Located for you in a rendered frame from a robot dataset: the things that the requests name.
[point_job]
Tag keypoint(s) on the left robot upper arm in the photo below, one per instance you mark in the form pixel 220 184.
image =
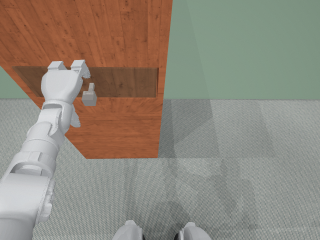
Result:
pixel 25 200

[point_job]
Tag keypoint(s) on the left robot hand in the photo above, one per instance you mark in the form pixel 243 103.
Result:
pixel 64 85

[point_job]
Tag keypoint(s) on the robot left forearm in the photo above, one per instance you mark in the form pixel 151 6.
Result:
pixel 39 151

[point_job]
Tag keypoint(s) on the handle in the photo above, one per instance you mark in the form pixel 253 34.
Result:
pixel 89 97

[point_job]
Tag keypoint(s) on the robot right thigh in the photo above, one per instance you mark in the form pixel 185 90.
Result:
pixel 193 233

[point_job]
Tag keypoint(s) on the robot right shin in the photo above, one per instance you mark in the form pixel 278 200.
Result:
pixel 190 224

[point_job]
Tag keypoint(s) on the cabinet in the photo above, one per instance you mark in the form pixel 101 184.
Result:
pixel 104 33

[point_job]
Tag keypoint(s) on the drawer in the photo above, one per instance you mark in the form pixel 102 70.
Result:
pixel 110 82

